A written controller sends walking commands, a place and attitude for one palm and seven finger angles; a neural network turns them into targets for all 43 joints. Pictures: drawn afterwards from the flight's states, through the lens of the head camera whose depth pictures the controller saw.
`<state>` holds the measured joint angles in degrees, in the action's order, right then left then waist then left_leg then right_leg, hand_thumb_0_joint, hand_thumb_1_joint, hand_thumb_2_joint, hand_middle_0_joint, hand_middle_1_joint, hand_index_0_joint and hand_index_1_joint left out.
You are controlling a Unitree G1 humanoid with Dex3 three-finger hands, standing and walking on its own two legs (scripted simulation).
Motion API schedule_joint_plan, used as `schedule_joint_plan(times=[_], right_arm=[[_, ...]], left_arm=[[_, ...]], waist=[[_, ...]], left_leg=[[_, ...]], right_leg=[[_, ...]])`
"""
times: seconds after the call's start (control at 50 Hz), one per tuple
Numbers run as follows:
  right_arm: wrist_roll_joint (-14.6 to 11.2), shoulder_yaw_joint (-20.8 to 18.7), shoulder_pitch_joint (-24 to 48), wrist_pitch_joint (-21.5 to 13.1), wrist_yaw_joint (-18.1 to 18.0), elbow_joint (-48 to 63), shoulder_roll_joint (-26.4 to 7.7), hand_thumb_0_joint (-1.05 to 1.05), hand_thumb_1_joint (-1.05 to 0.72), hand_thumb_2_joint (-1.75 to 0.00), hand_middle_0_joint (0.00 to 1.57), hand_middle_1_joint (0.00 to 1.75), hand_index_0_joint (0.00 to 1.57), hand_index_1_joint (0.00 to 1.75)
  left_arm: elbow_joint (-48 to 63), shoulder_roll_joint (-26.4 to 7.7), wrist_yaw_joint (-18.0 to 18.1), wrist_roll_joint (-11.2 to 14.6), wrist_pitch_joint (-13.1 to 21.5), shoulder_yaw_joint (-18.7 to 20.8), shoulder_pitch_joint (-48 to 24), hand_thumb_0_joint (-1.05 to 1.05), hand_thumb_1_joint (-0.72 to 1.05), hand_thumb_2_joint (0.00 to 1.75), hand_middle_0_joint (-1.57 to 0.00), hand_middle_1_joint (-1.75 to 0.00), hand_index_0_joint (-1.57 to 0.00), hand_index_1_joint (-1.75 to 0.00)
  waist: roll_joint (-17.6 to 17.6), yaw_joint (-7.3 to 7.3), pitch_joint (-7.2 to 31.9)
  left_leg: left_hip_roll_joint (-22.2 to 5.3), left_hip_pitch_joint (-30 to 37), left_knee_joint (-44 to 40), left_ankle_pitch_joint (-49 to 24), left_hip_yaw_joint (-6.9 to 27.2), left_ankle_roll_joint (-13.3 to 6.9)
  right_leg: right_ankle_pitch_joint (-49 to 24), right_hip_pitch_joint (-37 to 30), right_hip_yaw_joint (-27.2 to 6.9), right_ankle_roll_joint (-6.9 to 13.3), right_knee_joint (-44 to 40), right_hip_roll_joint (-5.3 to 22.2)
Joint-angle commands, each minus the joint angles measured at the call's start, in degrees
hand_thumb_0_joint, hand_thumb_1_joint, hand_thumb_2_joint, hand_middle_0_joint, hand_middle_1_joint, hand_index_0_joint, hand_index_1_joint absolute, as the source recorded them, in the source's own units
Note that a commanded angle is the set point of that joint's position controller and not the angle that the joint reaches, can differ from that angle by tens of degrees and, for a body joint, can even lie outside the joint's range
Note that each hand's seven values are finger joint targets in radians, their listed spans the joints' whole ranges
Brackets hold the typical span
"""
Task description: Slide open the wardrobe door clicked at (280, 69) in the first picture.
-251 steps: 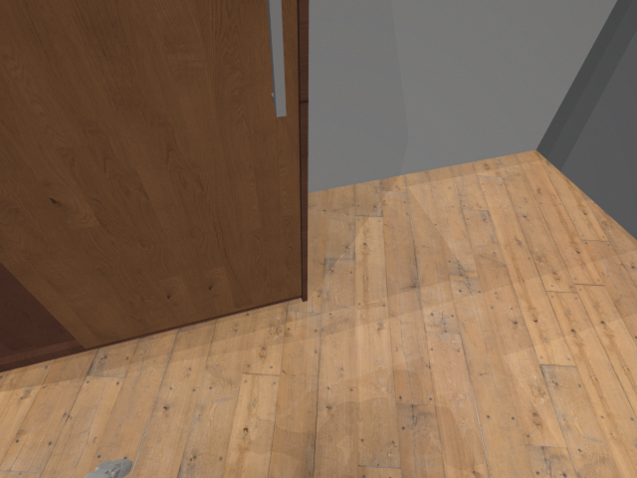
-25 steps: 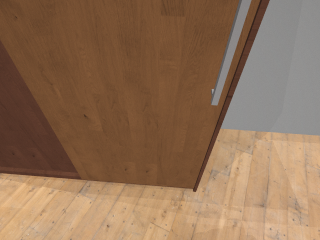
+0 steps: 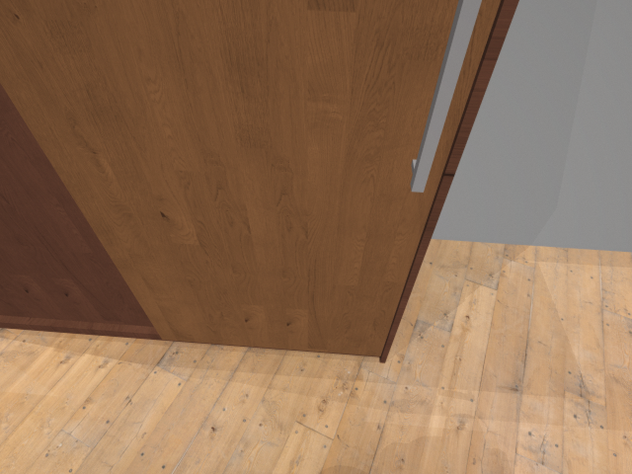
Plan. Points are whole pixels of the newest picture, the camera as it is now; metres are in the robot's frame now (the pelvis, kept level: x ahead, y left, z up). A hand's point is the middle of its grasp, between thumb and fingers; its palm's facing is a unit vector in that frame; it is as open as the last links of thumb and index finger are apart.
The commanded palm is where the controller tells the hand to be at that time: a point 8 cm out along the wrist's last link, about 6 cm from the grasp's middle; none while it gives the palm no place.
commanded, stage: come to a stop and stand still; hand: right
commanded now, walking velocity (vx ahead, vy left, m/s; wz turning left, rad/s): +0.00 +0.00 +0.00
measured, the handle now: (439, 93) +0.57 -0.13 +0.21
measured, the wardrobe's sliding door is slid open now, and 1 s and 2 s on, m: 0.00 0.00 0.00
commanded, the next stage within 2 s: look again from close up in 0.44 s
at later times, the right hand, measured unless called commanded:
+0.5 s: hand out of the picture +0.04 -0.21 -0.17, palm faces +0.00 +0.97 -0.25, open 7.4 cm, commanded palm none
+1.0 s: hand out of the picture +0.05 -0.20 -0.17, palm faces -0.02 +0.97 -0.26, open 7.4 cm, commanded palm none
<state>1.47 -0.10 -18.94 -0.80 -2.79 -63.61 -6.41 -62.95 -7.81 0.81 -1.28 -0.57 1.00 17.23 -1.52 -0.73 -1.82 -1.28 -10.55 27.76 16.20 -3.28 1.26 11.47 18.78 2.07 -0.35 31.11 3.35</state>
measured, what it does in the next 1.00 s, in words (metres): stands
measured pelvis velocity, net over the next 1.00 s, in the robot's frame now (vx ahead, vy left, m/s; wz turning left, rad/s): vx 0.02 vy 0.01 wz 0.01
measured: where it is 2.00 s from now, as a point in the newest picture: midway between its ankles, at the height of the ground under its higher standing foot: outside the picture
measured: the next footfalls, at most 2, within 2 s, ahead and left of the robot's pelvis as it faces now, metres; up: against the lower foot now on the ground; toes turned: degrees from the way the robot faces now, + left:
none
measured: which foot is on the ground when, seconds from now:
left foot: down 0.00-1.00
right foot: down 0.00-1.00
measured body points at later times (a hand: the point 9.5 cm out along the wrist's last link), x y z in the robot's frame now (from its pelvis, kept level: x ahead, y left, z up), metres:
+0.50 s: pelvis +0.01 -0.01 +0.00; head +0.02 -0.01 +0.45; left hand +0.06 +0.24 -0.15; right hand +0.04 -0.26 -0.15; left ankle -0.02 +0.14 -0.73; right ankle +0.05 -0.12 -0.73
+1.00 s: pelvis +0.02 +0.01 +0.00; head +0.04 +0.00 +0.45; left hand +0.07 +0.26 -0.14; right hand +0.05 -0.26 -0.15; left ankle -0.02 +0.14 -0.73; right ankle +0.05 -0.12 -0.73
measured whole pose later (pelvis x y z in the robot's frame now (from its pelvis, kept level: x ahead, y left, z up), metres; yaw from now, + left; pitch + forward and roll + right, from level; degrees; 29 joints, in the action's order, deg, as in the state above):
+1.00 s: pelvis +0.02 +0.01 +0.00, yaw +1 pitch -1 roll +0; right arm 1.3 -0.2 -13.5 -0.4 -0.9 -61.3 -14.4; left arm -62.5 -13.6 0.2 -0.9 0.6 -0.2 10.1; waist 0.8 0.6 -2.0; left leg -2.4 -8.4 26.5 17.4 -2.1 1.3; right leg 11.2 14.6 3.5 -0.5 26.4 2.3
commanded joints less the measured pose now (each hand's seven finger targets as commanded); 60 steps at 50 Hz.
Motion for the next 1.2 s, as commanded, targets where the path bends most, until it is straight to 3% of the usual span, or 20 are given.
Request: schedule_joint_plan(times=[0.0,0.04,0.16,0.32,0.7,1.18], right_arm=[[-0.4,-1.1,-1.6,-1.4,-0.2,4.3,-7.5,0.00,-0.90,-0.90,0.20,0.30,0.20,0.30],[-0.3,-0.9,-2.5,-0.9,0.0,4.3,-6.8,0.00,-0.90,-0.90,0.20,0.30,0.20,0.30],[-0.2,-1.1,-1.8,-0.6,0.4,5.6,-8.7,0.00,-0.90,-0.90,0.20,0.30,0.20,0.30],[-0.4,-1.4,-0.2,-0.8,0.7,6.5,-12.1,0.00,-0.90,-0.90,0.20,0.30,0.20,0.30],[-0.4,-1.6,3.0,-0.7,1.3,5.7,-15.7,0.00,-0.90,-0.90,0.20,0.30,0.20,0.30],[-0.4,-1.6,4.3,-0.9,1.4,4.1,-16.5,0.00,-0.90,-0.90,0.20,0.30,0.20,0.30]], left_arm=[[5.3,-5.4,-0.2,0.1,2.1,0.4,4.1,0.00,0.90,0.90,-0.20,-0.30,-0.20,-0.30],[6.6,-6.5,0.0,0.2,2.0,0.5,2.7,0.00,0.90,0.90,-0.20,-0.30,-0.20,-0.30],[7.1,-8.4,0.1,0.3,2.3,0.6,1.7,0.00,0.90,0.90,-0.20,-0.30,-0.20,-0.30],[6.8,-10.8,0.1,0.4,2.6,0.7,-1.3,0.00,0.90,0.90,-0.20,-0.30,-0.20,-0.30],[4.9,-14.1,-0.1,0.5,2.6,0.7,-6.3,0.00,0.90,0.90,-0.20,-0.30,-0.20,-0.30],[2.5,-14.3,0.1,0.6,2.5,0.4,-7.3,0.00,0.90,0.90,-0.20,-0.30,-0.20,-0.30]], waist=[[-4.9,-0.74,0.3],[-0.4,0.14,-2.4],[0.3,0.59,-2.2],[2.3,0.70,-0.2],[0.8,1.02,1.6],[2.2,1.17,2.2]], left_leg=[[-3.1,-6.4,-1.9,5.5,3.2,-3.9],[-2.5,-5.3,-1.8,6.0,2.9,-3.7],[-3.0,-4.0,-1.6,2.2,2.8,-3.0],[-4.4,-3.8,-3.5,-2.6,4.3,-2.6],[-5.0,-2.5,-5.7,-3.8,5.7,-2.7],[-5.6,-0.7,-6.9,-9.8,5.5,-2.7]], right_leg=[[1.3,-1.8,-5.7,2.0,-4.9,2.8],[6.2,1.9,-6.9,2.7,-7.3,2.8],[4.3,0.4,-7.1,3.0,-9.5,2.9],[-3.0,-4.5,-4.3,2.5,-7.4,2.6],[-4.7,-7.1,-4.1,2.1,-8.6,3.4],[-10.0,-9.3,-3.2,1.5,-8.5,3.6]])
